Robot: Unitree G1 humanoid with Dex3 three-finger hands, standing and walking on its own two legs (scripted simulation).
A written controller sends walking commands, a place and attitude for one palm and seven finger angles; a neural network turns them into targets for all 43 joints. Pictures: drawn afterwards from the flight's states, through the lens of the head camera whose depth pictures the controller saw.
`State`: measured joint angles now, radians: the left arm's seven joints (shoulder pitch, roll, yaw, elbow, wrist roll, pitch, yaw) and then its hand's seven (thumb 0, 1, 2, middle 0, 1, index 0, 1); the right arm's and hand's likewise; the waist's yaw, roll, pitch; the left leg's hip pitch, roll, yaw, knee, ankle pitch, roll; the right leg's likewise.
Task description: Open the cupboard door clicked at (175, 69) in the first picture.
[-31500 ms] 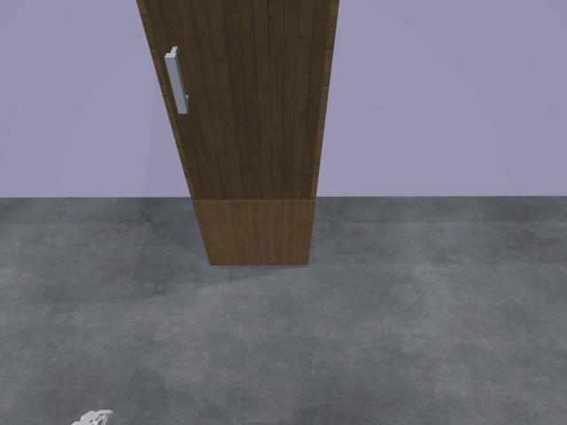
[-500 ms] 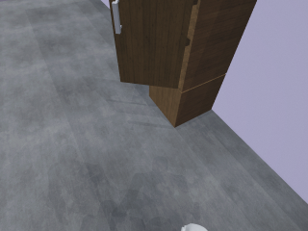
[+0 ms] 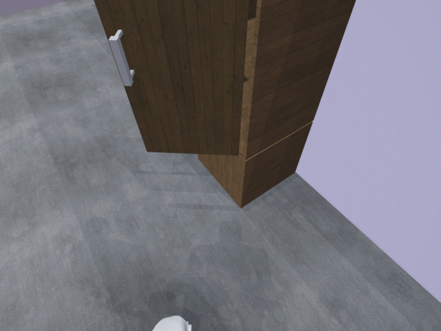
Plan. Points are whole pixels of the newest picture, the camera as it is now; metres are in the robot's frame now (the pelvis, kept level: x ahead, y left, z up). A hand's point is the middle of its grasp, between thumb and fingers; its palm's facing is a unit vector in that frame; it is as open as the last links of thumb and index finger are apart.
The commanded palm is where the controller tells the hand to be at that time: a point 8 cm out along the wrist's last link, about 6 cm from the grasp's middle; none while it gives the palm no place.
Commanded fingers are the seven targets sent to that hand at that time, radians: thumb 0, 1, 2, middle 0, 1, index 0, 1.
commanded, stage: take the last steps up to it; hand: left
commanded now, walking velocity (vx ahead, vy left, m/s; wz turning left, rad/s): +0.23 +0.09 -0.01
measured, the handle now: (124, 58) +0.75 +0.29 +0.08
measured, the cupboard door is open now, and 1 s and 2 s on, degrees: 51 51 51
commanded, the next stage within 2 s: come to a stop and stand still in 0.16 s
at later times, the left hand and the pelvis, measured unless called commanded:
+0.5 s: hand (112, 311) +0.18 +0.25 -0.18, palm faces +0.02 -0.99 -0.16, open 7.4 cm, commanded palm none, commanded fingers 0.00 0.90 0.90 -0.20 -0.30 -0.20 -0.30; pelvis +0.16 +0.08 +0.00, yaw -3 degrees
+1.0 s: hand (137, 279) +0.25 +0.20 -0.16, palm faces -0.01 -0.97 -0.24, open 7.3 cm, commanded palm none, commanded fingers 0.00 0.90 0.90 -0.20 -0.30 -0.20 -0.30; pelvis +0.17 +0.02 +0.00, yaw -2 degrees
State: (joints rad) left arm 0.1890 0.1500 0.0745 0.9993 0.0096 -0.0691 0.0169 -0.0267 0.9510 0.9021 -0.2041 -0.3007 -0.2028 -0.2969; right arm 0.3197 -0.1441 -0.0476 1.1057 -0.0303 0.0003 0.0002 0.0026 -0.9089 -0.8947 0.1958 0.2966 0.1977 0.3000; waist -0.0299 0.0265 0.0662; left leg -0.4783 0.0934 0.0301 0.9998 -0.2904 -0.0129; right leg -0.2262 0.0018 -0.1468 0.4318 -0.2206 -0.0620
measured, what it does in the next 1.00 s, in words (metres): walks ahead: left foot, then right foot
